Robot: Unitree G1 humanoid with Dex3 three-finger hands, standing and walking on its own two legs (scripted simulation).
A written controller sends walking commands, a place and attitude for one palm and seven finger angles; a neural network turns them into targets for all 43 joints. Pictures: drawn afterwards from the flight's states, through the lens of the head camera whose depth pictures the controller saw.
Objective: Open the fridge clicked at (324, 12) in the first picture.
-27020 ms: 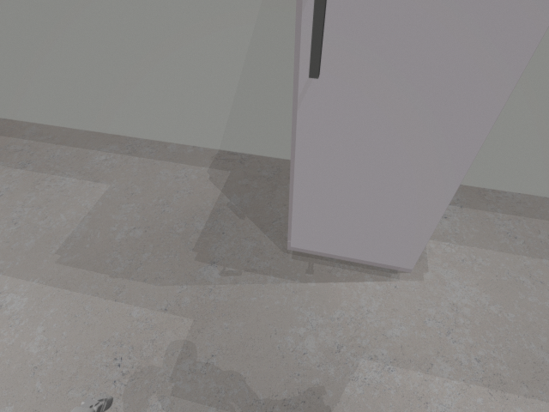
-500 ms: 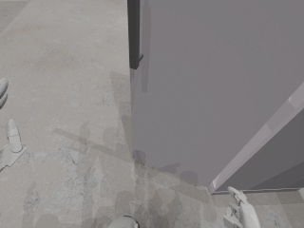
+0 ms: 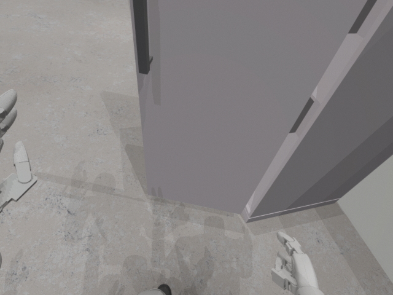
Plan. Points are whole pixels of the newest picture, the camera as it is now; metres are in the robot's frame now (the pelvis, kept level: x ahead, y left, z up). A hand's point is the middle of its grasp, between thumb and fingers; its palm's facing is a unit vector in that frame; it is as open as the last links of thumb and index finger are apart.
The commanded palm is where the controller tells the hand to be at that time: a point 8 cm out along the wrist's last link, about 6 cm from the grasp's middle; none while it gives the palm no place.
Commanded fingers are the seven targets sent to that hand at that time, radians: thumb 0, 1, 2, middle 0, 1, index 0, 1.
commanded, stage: stop stepping back and stand still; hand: left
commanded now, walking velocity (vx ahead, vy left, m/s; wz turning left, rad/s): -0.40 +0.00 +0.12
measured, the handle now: (144, 14) +0.63 +0.18 +0.24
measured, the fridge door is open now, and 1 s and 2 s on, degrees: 66 66 66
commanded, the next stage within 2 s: let the arm hang, fingers relaxed in 1.34 s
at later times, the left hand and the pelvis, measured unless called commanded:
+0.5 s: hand out of the picture +0.11 +0.29 +0.17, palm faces +0.44 -0.80 -0.41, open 7.5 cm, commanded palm +0.04 +0.33 +0.18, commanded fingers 0.00 0.90 0.90 -0.20 -0.30 -0.20 -0.30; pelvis -0.09 +0.03 +0.00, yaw +2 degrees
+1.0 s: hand out of the picture +0.11 +0.31 +0.17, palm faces +0.48 -0.74 -0.48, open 7.5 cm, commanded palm +0.04 +0.34 +0.18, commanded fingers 0.00 0.90 0.90 -0.20 -0.30 -0.20 -0.30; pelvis -0.08 +0.03 +0.00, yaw +4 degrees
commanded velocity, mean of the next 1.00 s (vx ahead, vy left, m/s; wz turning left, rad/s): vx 0.12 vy -0.03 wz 0.00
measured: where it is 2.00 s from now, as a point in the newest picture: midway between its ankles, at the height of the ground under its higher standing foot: outside the picture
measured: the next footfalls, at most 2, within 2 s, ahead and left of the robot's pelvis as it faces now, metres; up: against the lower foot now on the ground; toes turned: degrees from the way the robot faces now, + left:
right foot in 0.16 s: -0.04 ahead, -0.06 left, +0.00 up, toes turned +3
left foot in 0.38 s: -0.02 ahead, +0.16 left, +0.00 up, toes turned +7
